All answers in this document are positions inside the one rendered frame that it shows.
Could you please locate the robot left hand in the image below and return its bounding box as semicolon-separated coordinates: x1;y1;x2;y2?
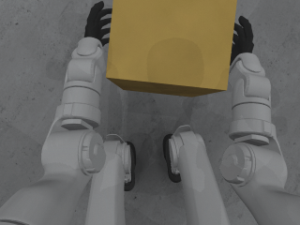
84;1;113;47

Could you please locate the robot right shin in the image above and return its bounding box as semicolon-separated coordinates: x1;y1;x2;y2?
171;125;206;174

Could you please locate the robot right hand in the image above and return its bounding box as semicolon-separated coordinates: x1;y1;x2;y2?
230;15;254;65

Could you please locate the robot left upper arm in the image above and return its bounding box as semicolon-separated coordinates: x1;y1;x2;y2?
0;129;106;225

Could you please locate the left robot thigh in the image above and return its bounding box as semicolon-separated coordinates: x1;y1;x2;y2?
84;141;131;225

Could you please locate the robot left forearm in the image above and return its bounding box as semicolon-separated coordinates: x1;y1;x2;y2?
41;37;106;167

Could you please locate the carton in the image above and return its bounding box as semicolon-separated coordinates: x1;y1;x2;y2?
106;0;237;98

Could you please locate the robot right forearm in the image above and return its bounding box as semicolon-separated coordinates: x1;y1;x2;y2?
228;52;284;159

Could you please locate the robot right upper arm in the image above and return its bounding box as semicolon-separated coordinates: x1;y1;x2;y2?
219;142;300;225

